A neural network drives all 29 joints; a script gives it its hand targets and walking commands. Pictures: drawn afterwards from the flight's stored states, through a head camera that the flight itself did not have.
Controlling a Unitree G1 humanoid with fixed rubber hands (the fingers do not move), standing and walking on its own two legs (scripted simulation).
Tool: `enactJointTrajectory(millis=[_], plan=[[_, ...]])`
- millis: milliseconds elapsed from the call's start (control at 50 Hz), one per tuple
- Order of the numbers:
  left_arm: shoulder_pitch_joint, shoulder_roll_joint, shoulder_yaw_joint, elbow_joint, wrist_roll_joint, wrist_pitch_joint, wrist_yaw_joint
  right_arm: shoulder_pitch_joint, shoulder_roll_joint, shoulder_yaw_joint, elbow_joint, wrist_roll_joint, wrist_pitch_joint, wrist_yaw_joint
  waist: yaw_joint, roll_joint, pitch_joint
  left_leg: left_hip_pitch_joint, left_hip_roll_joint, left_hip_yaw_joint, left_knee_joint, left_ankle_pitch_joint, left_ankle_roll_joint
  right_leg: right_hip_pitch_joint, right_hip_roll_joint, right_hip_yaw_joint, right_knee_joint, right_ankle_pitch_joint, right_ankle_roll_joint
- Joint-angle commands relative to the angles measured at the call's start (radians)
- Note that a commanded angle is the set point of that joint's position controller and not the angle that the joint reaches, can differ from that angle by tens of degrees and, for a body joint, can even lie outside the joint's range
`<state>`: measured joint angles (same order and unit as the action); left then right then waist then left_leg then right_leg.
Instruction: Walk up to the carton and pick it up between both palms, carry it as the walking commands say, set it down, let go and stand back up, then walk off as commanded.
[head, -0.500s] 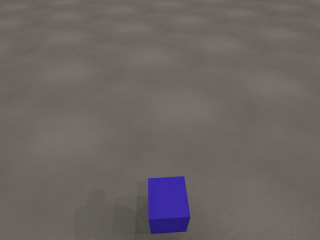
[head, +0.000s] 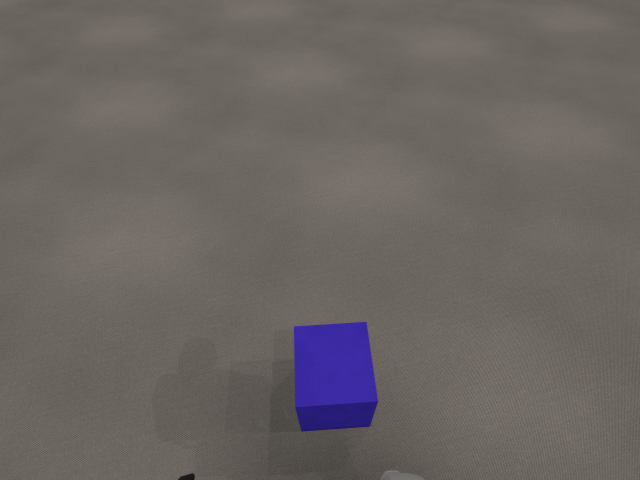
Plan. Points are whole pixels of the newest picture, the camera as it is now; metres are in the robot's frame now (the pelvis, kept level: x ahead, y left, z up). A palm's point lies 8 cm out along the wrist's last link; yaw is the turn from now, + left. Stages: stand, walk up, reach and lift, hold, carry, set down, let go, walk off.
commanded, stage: reach and lift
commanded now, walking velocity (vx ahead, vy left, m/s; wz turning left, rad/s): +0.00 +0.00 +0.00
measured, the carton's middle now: (333, 378) +0.45 +0.00 -0.63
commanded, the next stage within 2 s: none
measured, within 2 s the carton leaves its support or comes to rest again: neither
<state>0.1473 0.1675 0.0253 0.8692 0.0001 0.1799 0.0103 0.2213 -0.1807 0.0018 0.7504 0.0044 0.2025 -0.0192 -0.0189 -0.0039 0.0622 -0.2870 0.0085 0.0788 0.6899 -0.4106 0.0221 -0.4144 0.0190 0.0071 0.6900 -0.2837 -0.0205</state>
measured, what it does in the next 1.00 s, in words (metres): lowers itself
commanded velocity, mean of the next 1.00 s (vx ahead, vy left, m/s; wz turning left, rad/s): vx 0.00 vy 0.00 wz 0.00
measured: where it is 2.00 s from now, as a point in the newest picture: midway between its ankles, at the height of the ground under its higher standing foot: outside the picture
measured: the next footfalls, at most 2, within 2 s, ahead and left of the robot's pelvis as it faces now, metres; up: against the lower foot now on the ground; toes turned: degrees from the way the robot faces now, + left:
none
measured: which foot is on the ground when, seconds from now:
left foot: down 0.00-1.00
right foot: down 0.00-1.00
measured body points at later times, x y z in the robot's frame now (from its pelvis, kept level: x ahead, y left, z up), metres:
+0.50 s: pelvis +0.00 +0.00 -0.03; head +0.19 -0.01 +0.38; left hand +0.21 +0.22 -0.18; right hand +0.20 -0.21 -0.18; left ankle -0.02 +0.10 -0.72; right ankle +0.05 -0.11 -0.72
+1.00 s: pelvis -0.03 -0.01 -0.05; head +0.24 -0.02 +0.31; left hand +0.36 +0.20 -0.19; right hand +0.36 -0.19 -0.21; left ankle -0.03 +0.10 -0.72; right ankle +0.05 -0.11 -0.72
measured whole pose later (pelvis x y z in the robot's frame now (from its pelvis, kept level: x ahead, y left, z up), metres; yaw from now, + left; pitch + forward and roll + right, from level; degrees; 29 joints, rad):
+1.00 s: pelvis -0.03 -0.01 -0.05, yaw +4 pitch +38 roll +4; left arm -0.63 0.17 0.20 0.75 0.00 0.11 0.05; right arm -0.62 -0.18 -0.08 0.72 0.00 0.15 -0.06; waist -0.02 0.00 -0.05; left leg -1.19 -0.02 0.08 0.86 -0.34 0.02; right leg -1.31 -0.02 0.01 0.85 -0.21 -0.03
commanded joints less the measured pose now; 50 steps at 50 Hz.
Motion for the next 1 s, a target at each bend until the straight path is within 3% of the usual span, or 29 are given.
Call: enactJointTrajectory(millis=[0,40,60,80,140,160,200,240,260,280,300,320,380,460,480,520,580,600,640,700,760,800,820,860,920,960,980], plan=[[-0.177,0.135,0.027,-0.297,-0.032,0.167,-0.015,-0.217,-0.097,-0.021,-0.255,0.022,0.175,0.022,0.029,0.12,-0.018,-0.38,0.049,-0.108,-0.137,-0.171,0.014,0.17,-0.006,-0.014,0.016,-0.075,-0.008],[-0.167,0.121,0.025,-0.288,0.007,0.203,-0.006,-0.113,-0.095,-0.061,-0.16,-0.012,0.216,0.022,0.003,0.11,-0.042,-0.376,0.05,-0.142,-0.117,-0.049,0.009,0.128,-0.017,0.018,0.018,0.035,-0.001],[-0.175,0.114,0.043,-0.3,0.032,0.197,0.0,-0.105,-0.072,-0.062,-0.156,-0.012,0.215,0.026,0.018,0.095,-0.076,-0.368,0.036,-0.15,-0.09,0.048,0.012,0.111,-0.019,0.023,0.022,0.088,-0.001],[-0.158,0.104,0.033,-0.298,0.037,0.182,0.003,-0.068,-0.074,-0.076,-0.135,-0.017,0.204,0.023,-0.004,0.105,-0.144,-0.324,0.027,-0.158,-0.054,0.169,0.014,0.106,-0.013,0.031,0.03,0.174,-0.01],[-0.099,0.091,0.055,-0.263,0.024,0.101,-0.003,-0.07,-0.055,-0.09,-0.158,-0.049,0.122,0.021,0.01,0.069,-0.347,-0.25,-0.017,-0.163,0.038,0.522,0.004,0.099,0.0,0.034,0.069,0.486,-0.008],[-0.1,0.083,0.055,-0.27,0.029,0.07,-0.004,-0.091,-0.044,-0.089,-0.164,-0.041,0.089,0.026,0.028,0.088,-0.393,-0.235,-0.022,-0.174,0.055,0.601,0.001,0.066,0.0,0.033,0.098,0.539,-0.005],[-0.114,0.067,0.064,-0.261,0.024,0.008,-0.009,-0.137,-0.044,-0.102,-0.172,-0.036,0.025,0.028,0.02,0.065,-0.442,-0.324,-0.034,-0.181,0.097,0.627,-0.006,0.059,-0.018,0.065,0.149,0.678,-0.008],[-0.147,0.076,0.085,-0.276,0.038,-0.052,-0.007,-0.179,-0.043,-0.109,-0.188,-0.02,-0.036,0.034,0.037,0.068,-0.532,-0.354,-0.033,-0.191,0.132,0.676,-0.014,0.013,-0.028,0.075,0.198,0.726,-0.003],[-0.165,0.074,0.088,-0.284,0.025,-0.086,-0.006,-0.192,-0.042,-0.111,-0.208,-0.007,-0.068,0.036,0.025,0.06,-0.579,-0.377,-0.036,-0.191,0.155,0.692,-0.017,0.004,-0.032,0.083,0.219,0.771,-0.004],[-0.194,0.072,0.087,-0.287,0.011,-0.114,-0.004,-0.235,-0.051,-0.114,-0.219,0.006,-0.1,0.036,0.029,0.038,-0.587,-0.415,-0.029,-0.201,0.166,0.69,-0.021,-0.024,-0.038,0.088,0.239,0.779,-0.004],[-0.223,0.074,0.1,-0.292,0.008,-0.14,-0.003,-0.255,-0.071,-0.137,-0.241,0.009,-0.128,0.033,0.006,0.021,-0.647,-0.449,-0.029,-0.197,0.176,0.673,-0.026,-0.005,-0.044,0.096,0.246,0.821,-0.004],[-0.231,0.088,0.113,-0.285,0.01,-0.154,-0.002,-0.274,-0.06,-0.129,-0.26,0.025,-0.143,0.029,0.032,0.015,-0.698,-0.475,-0.032,-0.191,0.182,0.674,-0.028,0.022,-0.047,0.098,0.258,0.852,0.002],[-0.286,0.116,0.141,-0.278,0.0,-0.18,0.005,-0.332,-0.081,-0.146,-0.289,0.047,-0.174,0.013,0.042,-0.046,-0.763,-0.585,-0.034,-0.174,0.176,0.57,-0.029,0.074,-0.053,0.105,0.261,0.849,0.019],[-0.37,0.156,0.165,-0.322,-0.017,-0.168,0.004,-0.396,-0.106,-0.145,-0.341,0.073,-0.152,-0.007,0.056,-0.048,-0.86,-0.684,-0.047,-0.149,0.178,0.491,-0.021,0.146,-0.049,0.126,0.261,0.841,0.026],[-0.395,0.161,0.168,-0.33,-0.025,-0.162,0.003,-0.421,-0.107,-0.141,-0.341,0.078,-0.141,-0.01,0.063,-0.051,-0.894,-0.681,-0.047,-0.145,0.176,0.463,-0.019,0.144,-0.044,0.123,0.263,0.793,0.03],[-0.491,0.181,0.18,-0.374,-0.024,-0.15,0.008,-0.518,-0.151,-0.163,-0.363,0.059,-0.125,-0.017,0.041,-0.052,-0.937,-0.671,-0.045,-0.137,0.174,0.43,-0.018,0.107,-0.031,0.108,0.262,0.687,0.034],[-0.553,0.167,0.183,-0.381,-0.025,-0.12,0.018,-0.557,-0.154,-0.194,-0.315,0.053,-0.095,-0.022,0.037,0.0,-0.931,-0.606,-0.045,-0.136,0.162,0.434,-0.027,-0.011,-0.01,0.08,0.246,0.546,0.024],[-0.577,0.17,0.186,-0.369,-0.023,-0.107,0.02,-0.595,-0.162,-0.204,-0.301,0.056,-0.082,-0.025,0.05,0.025,-0.917,-0.584,-0.043,-0.136,0.166,0.421,-0.034,-0.09,-0.005,0.068,0.245,0.475,0.025],[-0.647,0.155,0.184,-0.364,-0.031,-0.085,0.032,-0.67,-0.174,-0.224,-0.264,0.046,-0.064,-0.027,0.032,0.044,-0.88,-0.55,-0.038,-0.141,0.148,0.354,-0.044,-0.204,0.003,0.04,0.232,0.349,0.023],[-0.732,0.13,0.191,-0.345,-0.026,-0.071,0.045,-0.769,-0.171,-0.241,-0.195,0.03,-0.051,-0.028,0.029,0.061,-0.789,-0.57,-0.04,-0.137,0.134,0.286,-0.056,-0.322,0.004,0.027,0.216,0.246,0.016],[-0.797,0.115,0.212,-0.275,-0.023,-0.059,0.049,-0.876,-0.163,-0.25,-0.157,0.011,-0.044,-0.033,0.031,0.017,-0.776,-0.626,-0.046,-0.139,0.133,0.266,-0.046,-0.322,0.002,0.028,0.213,0.232,0.015],[-0.86,0.111,0.228,-0.242,-0.032,-0.069,0.046,-0.958,-0.15,-0.242,-0.145,0.019,-0.058,-0.037,0.044,0.011,-0.784,-0.676,-0.057,-0.131,0.156,0.298,-0.047,-0.315,0.001,0.032,0.228,0.28,0.012],[-0.856,0.117,0.24,-0.217,-0.03,-0.076,0.048,-0.953,-0.157,-0.254,-0.123,0.012,-0.065,-0.041,0.03,0.001,-0.825,-0.694,-0.059,-0.129,0.161,0.335,-0.048,-0.282,0.004,0.029,0.242,0.345,0.009],[-0.915,0.128,0.261,-0.227,-0.033,-0.101,0.046,-1.042,-0.153,-0.245,-0.156,0.028,-0.091,-0.049,0.04,-0.015,-0.91,-0.732,-0.072,-0.123,0.187,0.395,-0.044,-0.217,0.003,0.043,0.265,0.456,0.01],[-0.976,0.177,0.289,-0.248,-0.033,-0.119,0.048,-1.118,-0.135,-0.22,-0.197,0.063,-0.105,-0.071,0.071,-0.044,-1.122,-0.811,-0.092,-0.098,0.22,0.474,-0.037,-0.014,-0.005,0.078,0.315,0.682,0.009],[-1.002,0.192,0.299,-0.29,-0.036,-0.134,0.053,-1.137,-0.134,-0.223,-0.228,0.064,-0.112,-0.086,0.061,-0.076,-1.272,-0.841,-0.101,-0.093,0.23,0.545,-0.034,0.11,-0.002,0.094,0.34,0.84,0.008],[-1.05,0.211,0.311,-0.315,-0.036,-0.138,0.052,-1.192,-0.141,-0.221,-0.274,0.072,-0.116,-0.093,0.072,-0.074,-1.336,-0.853,-0.106,-0.08,0.242,0.545,-0.034,0.167,-0.008,0.109,0.346,0.874,0.011]])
